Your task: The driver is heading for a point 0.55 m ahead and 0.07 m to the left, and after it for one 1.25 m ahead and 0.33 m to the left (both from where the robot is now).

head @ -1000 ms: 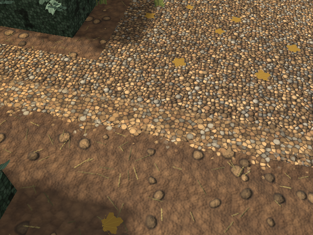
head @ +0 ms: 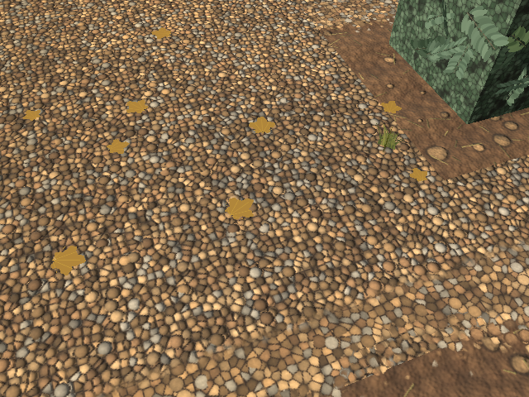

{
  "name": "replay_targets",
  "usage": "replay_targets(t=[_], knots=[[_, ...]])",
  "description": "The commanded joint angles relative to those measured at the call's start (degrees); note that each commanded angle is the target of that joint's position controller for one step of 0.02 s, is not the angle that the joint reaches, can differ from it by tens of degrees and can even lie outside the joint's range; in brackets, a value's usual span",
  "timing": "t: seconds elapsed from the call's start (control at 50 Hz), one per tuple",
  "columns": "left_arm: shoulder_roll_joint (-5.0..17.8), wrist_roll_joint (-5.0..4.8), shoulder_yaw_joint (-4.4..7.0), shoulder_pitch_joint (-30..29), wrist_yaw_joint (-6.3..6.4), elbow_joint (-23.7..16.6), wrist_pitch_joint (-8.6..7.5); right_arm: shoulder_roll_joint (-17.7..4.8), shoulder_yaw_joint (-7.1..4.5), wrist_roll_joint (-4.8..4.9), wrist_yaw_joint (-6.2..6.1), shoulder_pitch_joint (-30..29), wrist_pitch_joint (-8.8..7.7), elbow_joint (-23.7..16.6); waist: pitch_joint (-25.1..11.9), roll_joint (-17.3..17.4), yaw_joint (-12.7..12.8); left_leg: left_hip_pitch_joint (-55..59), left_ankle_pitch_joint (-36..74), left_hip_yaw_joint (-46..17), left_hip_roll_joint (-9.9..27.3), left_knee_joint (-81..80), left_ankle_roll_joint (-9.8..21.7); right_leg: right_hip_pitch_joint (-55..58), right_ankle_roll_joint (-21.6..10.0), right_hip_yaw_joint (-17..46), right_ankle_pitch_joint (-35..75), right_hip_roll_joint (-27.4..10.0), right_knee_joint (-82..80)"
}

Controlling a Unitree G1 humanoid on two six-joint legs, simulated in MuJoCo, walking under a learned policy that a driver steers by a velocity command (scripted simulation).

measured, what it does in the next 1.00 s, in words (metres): walks ahead: right foot, then left foot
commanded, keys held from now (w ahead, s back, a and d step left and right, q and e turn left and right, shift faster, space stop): w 0.36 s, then w+q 0.30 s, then q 0.34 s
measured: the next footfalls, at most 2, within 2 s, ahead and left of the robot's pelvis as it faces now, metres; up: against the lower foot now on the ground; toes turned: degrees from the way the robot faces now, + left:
right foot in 0.32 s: +0.32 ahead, -0.16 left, +0.00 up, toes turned -5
left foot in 0.84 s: +0.60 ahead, +0.08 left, +0.00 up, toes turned +10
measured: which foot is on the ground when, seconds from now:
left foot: down 0.00-0.32, up 0.34-0.82, down 0.84-1.00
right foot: up 0.00-0.30, down 0.32-0.82, up 0.84-1.00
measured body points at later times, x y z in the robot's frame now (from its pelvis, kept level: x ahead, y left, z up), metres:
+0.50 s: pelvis +0.26 -0.07 +0.00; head +0.29 -0.08 +0.45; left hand +0.39 +0.20 -0.09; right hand +0.35 -0.35 -0.12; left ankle +0.25 +0.09 -0.65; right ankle +0.28 -0.16 -0.74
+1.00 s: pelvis +0.49 -0.01 -0.01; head +0.54 +0.01 +0.44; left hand +0.56 +0.29 -0.12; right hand +0.70 -0.25 -0.10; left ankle +0.56 +0.07 -0.74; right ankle +0.48 -0.18 -0.65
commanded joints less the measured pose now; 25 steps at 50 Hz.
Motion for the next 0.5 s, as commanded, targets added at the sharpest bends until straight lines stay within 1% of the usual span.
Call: replay_targets(t=[0.02, 0.06, 0.1, 0.14, 0.16, 0.18, 0.22, 0.24, 0.26, 0.28, 0.3, 0.32, 0.34, 0.36, 0.38, 0.4, 0.42, 0.44, 0.46, 0.48, 0.5], knots=[[1.8, 0.26, 0.46, -1.3, -0.23, -4.9, -0.73, -7.2, -1.62, 0.40, 0.04, 0.6, -1.11, -1.4, 0.0, 8.4, 0.3, 6.6, 4.1, -15.5, 15.7, -14.8, 10.7, -9.4, 0.4, 2.4, 3.1, -3.9, -5.4], [1.2, 0.83, -0.10, -4.1, -0.52, -5.6, -1.10, -8.7, -1.98, 0.73, 0.03, 1.0, -1.07, -0.5, 0.0, 7.1, 0.0, 7.6, 8.5, -12.6, 15.9, -15.7, 11.4, -10.0, 0.8, 1.5, 8.0, -4.5, -12.0], [0.5, 0.90, -0.63, -7.2, -1.15, -6.1, -1.75, -9.7, -2.07, 1.16, -0.03, 1.3, -0.65, 0.2, 0.3, 6.7, -0.9, 7.8, 11.3, -8.9, 14.6, -16.1, 10.6, -8.3, 0.8, -0.5, 14.0, -4.7, -19.4], [0.0, 0.71, -1.04, -11.2, -1.75, -6.8, -2.35, -10.6, -2.12, 1.61, -0.12, 3.0, -0.15, 1.2, 0.9, 6.7, -2.4, 7.6, 12.2, -6.0, 13.6, -15.8, 9.6, -5.4, 0.9, -2.5, 18.4, -3.8, -25.9], [0.1, 0.54, -1.10, -13.1, -1.99, -7.3, -2.50, -11.0, -2.15, 1.79, -0.11, 4.4, 0.09, 1.9, 1.1, 6.7, -3.2, 8.2, 12.2, -5.6, 13.8, -15.5, 9.3, -4.3, 0.8, -3.3, 19.3, -3.3, -28.0], [0.3, 0.35, -1.08, -14.6, -2.20, -7.8, -2.59, -11.4, -2.19, 1.96, -0.08, 5.7, 0.37, 2.5, 1.4, 6.9, -3.7, 9.3, 12.1, -5.7, 14.5, -15.2, 9.1, -3.9, 0.6, -3.6, 19.3, -3.0, -29.7], [1.2, 0.13, -0.85, -16.6, -2.54, -8.7, -2.70, -12.1, -2.30, 2.33, -0.09, 7.3, 1.04, 3.7, 2.1, 7.5, -3.6, 12.3, 13.5, -6.2, 16.2, -14.0, 8.4, -3.4, -0.5, -3.8, 17.1, -2.4, -32.6], [1.7, 0.17, -0.66, -16.8, -2.68, -9.0, -2.76, -12.5, -2.40, 2.51, -0.17, 7.5, 1.39, 4.2, 2.1, 7.9, -3.1, 13.8, 15.4, -6.2, 17.0, -12.8, 8.0, -2.5, -1.3, -4.1, 15.4, -1.9, -33.9], [2.5, 0.32, -0.29, -15.5, -2.73, -8.8, -2.80, -13.0, -2.49, 2.63, -0.29, 7.3, 1.75, 4.5, 1.4, 8.3, -1.7, 14.7, 20.0, -5.8, 17.2, -10.6, 7.4, 0.3, -2.3, -4.8, 14.0, -1.1, -35.4], [3.6, 0.67, 0.47, -11.2, -2.61, -7.6, -2.83, -13.3, -2.46, 2.83, -0.46, 6.4, 2.05, 4.6, -1.1, 8.1, 1.3, 14.3, 28.4, -3.9, 16.1, -5.3, 6.3, 7.4, -3.5, -6.3, 14.7, 0.5, -37.9], [6.1, 0.98, 1.90, -3.3, -2.21, -4.9, -2.66, -12.1, -1.95, 2.66, -0.62, 6.8, 2.18, 4.7, -6.1, 7.0, 5.0, 11.5, 34.0, -1.4, 13.5, 4.3, 4.7, 19.2, -5.1, -7.2, 15.5, 1.9, -38.9], [10.0, 1.36, 3.25, 6.7, -1.46, -2.9, -2.28, -9.4, -0.66, 1.24, -0.79, 6.5, 1.91, 3.4, -13.7, 2.3, 9.2, 0.7, 22.1, 0.9, 10.8, 20.4, 2.3, 35.7, -8.3, 2.3, 17.2, -6.6, -36.9], [15.6, 1.54, 4.07, 9.3, -1.25, -2.3, -2.02, -2.7, 1.56, 0.50, -0.40, 12.0, 0.81, 1.5, -20.4, -13.3, 5.8, -21.2, -15.7, 0.4, 0.8, 41.0, -1.4, 52.1, -17.7, 29.8, 7.4, -20.6, -42.7], [10.2, 1.04, 2.75, 9.8, -1.40, -2.4, -2.18, -8.1, 0.30, 1.63, -0.12, 9.0, -0.20, 2.4, -21.0, -8.3, 8.1, -27.5, -22.4, -7.7, 2.2, 48.5, -0.9, 51.0, -17.9, 36.2, 1.4, -20.8, -47.4], [8.1, 1.18, 1.85, 6.1, -1.45, -2.5, -2.55, -10.5, -0.53, 3.21, 0.17, 4.7, -0.68, 0.8, -12.6, -6.1, 7.4, -31.3, -18.2, -7.6, 4.8, 49.8, -0.1, 44.6, -15.5, 27.4, 4.0, -19.3, -48.2], [6.4, 1.29, 1.34, 2.7, -1.48, -2.6, -2.79, -9.9, -0.37, 3.16, 0.01, 2.4, -0.66, 0.6, -8.6, -2.8, 5.8, -29.8, -13.2, -6.6, 7.2, 47.5, 0.0, 37.5, -14.0, 20.3, 9.0, -16.8, -49.1], [4.6, 1.51, 0.86, -0.1, -1.67, -2.5, -3.04, -9.4, -0.53, 2.30, -0.09, 1.5, -0.30, 0.7, -5.3, -1.8, 4.2, -27.8, -9.9, -6.6, 8.6, 44.3, -0.4, 31.4, -13.1, 15.3, 13.2, -14.8, -51.0], [3.4, 1.95, 0.56, -1.8, -1.71, -2.4, -3.49, -8.8, -0.70, 2.15, -0.05, 2.7, 0.46, 1.2, -4.3, -2.8, 2.3, -24.2, -7.3, -7.4, 9.8, 42.6, -0.7, 27.0, -12.4, 11.8, 15.7, -13.5, -53.0], [3.1, 2.05, 0.66, -2.7, -1.73, -2.0, -4.00, -7.6, -0.56, 2.31, -0.05, 3.9, 1.28, 1.7, -3.8, -3.0, 1.3, -21.8, -5.8, -7.7, 9.8, 41.8, -1.2, 24.2, -12.3, 9.5, 16.5, -13.1, -55.0], [3.2, 1.97, 0.81, -2.9, -1.70, -1.4, -4.62, -6.3, -0.39, 2.34, -0.15, 4.4, 2.05, 2.0, -3.1, -2.4, 0.6, -21.0, -4.8, -7.8, 9.7, 40.9, -1.7, 22.3, -12.5, 7.3, 18.3, -13.2, -56.5], [3.6, 2.04, 1.02, -3.1, -1.59, -0.7, -5.09, -5.7, -0.35, 2.28, -0.29, 3.8, 2.62, 1.8, -1.9, -1.9, 0.3, -21.8, -3.1, -8.4, 9.6, 39.7, -2.1, 21.1, -12.5, 5.0, 19.8, -13.3, -57.7]])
